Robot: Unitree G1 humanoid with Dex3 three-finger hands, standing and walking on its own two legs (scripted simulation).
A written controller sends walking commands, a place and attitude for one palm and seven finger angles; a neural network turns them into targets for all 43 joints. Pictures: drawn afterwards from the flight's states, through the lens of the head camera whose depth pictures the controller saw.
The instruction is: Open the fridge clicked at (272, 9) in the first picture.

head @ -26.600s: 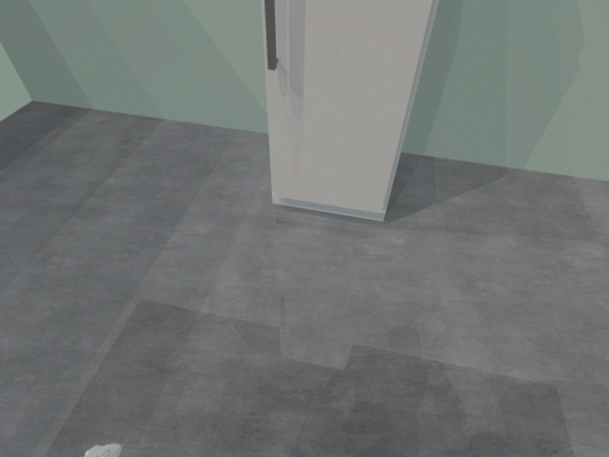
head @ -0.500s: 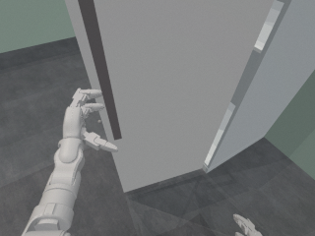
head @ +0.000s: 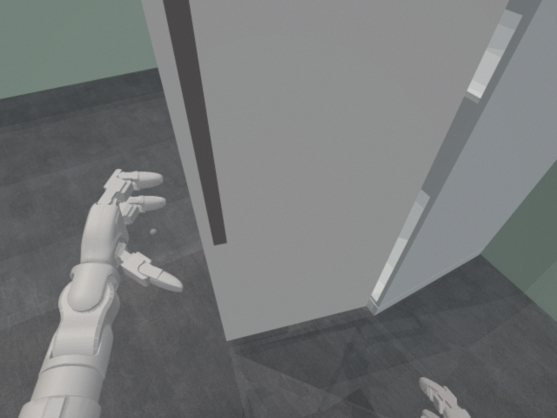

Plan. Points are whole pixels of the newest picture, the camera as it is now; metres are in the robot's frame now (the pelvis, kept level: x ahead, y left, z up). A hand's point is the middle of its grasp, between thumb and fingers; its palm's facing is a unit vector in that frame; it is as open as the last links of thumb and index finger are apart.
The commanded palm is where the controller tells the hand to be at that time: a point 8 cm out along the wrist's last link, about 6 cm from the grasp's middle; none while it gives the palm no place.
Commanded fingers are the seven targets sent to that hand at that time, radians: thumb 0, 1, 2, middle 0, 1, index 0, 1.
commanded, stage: slip the hand off the handle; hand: left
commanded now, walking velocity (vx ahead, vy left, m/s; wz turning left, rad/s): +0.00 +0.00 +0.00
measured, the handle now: (201, 142) +0.45 +0.15 +0.18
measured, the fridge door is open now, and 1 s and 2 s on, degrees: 76 76 76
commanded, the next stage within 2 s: draw the hand back to the body in 0.58 s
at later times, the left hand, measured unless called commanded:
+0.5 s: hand (161, 291) +0.25 +0.17 +0.10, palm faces +0.11 -0.98 -0.16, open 14.6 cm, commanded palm +0.21 +0.22 +0.11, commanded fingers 0.00 -0.55 0.20 -0.25 -1.15 -0.25 -1.15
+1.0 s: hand (139, 291) +0.23 +0.18 +0.13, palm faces +0.31 -0.95 -0.04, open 14.7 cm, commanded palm +0.18 +0.23 +0.13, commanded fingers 0.00 -0.55 0.20 -0.25 -1.15 -0.25 -1.15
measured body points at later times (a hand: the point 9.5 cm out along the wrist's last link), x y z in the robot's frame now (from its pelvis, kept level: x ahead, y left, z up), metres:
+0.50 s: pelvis -0.01 -0.02 +0.00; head -0.02 -0.03 +0.45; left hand +0.24 +0.22 +0.11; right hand +0.17 -0.24 -0.08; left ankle +0.02 +0.09 -0.72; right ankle +0.01 -0.12 -0.72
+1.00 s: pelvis +0.01 -0.02 +0.00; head -0.02 -0.03 +0.45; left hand +0.21 +0.23 +0.14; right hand +0.20 -0.22 -0.06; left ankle +0.02 +0.09 -0.72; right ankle +0.01 -0.12 -0.72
